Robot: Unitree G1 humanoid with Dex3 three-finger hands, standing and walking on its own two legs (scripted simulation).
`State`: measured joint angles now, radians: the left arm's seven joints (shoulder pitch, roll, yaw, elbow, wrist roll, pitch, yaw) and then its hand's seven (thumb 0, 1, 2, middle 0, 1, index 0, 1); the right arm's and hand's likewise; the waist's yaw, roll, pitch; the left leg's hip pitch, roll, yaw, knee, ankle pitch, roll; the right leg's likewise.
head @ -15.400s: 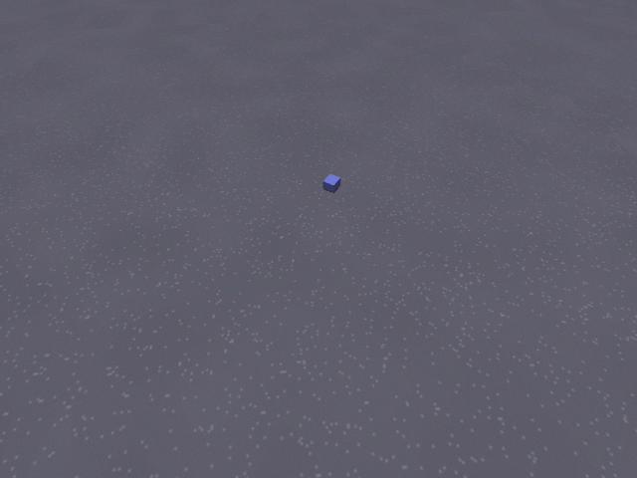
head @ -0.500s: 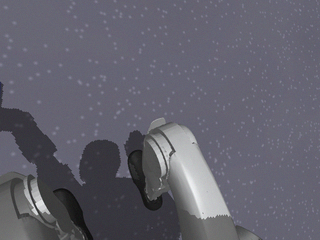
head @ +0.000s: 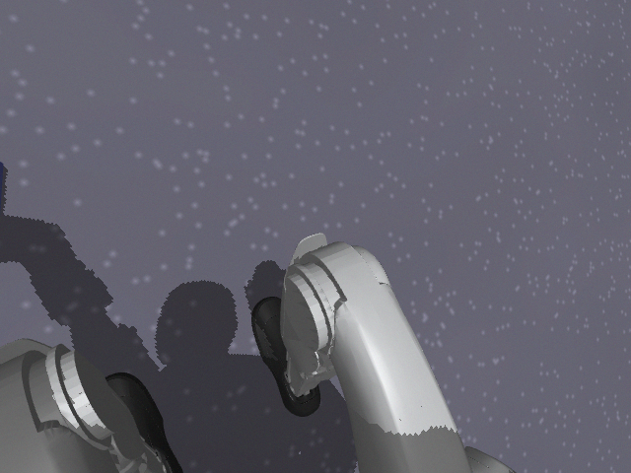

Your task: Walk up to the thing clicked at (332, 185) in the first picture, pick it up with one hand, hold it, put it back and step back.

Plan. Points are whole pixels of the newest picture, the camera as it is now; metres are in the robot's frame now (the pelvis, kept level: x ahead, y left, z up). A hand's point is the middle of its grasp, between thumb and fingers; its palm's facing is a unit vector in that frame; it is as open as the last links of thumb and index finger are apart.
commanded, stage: rise first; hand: left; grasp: from above
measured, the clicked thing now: out of the picture +0.50 +0.27 -0.31
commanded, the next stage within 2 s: none
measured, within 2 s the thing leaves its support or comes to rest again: neither
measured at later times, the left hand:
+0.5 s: hand out of the picture +0.46 +0.30 -0.21, palm faces +0.01 -0.48 -0.88, open 12.9 cm
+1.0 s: hand out of the picture +0.46 +0.30 -0.20, palm faces +0.00 -0.47 -0.88, open 12.7 cm
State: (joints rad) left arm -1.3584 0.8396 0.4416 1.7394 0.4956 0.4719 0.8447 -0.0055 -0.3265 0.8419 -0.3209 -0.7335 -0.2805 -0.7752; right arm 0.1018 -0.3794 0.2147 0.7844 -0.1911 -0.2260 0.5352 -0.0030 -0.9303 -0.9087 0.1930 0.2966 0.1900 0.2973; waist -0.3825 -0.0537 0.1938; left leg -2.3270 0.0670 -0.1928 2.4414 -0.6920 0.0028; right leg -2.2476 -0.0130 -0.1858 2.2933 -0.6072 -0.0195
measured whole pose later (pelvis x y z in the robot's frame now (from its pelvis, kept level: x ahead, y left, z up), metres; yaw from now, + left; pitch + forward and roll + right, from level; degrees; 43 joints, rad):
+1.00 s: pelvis +0.00 +0.00 +0.00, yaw +1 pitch +32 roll -10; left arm -1.36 0.81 0.42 1.74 0.52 0.47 0.83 -0.01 -0.27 0.80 -0.38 -0.66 -0.33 -0.71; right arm 0.11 -0.37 0.19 0.82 -0.20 -0.24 0.53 0.00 -0.93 -0.91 0.19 0.30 0.19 0.30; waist -0.37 -0.04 0.17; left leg -2.32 0.07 -0.18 2.43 -0.69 0.00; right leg -2.24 -0.01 -0.17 2.29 -0.61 -0.02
